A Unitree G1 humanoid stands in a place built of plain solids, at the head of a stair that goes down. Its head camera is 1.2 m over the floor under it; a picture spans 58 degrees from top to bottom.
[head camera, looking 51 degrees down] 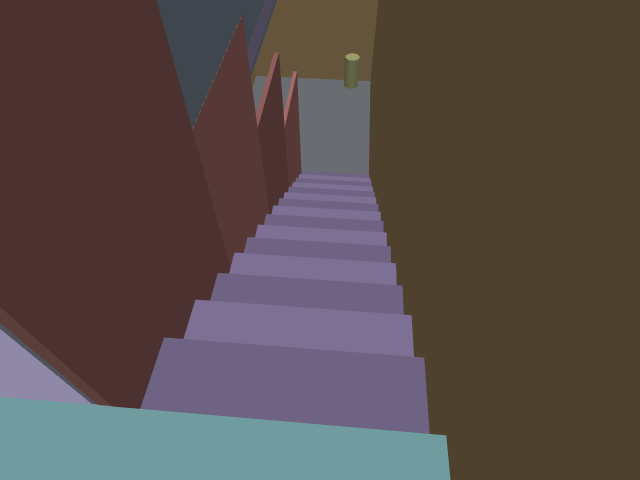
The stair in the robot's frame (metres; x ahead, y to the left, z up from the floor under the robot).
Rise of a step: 0.18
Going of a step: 0.26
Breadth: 0.90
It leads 5 degrees to the right of straight ahead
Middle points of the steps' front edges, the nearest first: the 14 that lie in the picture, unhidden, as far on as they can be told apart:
0.35 0.12 0.00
0.65 0.10 -0.18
0.91 0.07 -0.36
1.17 0.05 -0.54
1.43 0.03 -0.72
1.69 0.01 -0.90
1.95 -0.01 -1.07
2.21 -0.03 -1.25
2.47 -0.06 -1.43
2.73 -0.08 -1.61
2.99 -0.10 -1.79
3.25 -0.12 -1.97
3.51 -0.14 -2.15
3.77 -0.16 -2.33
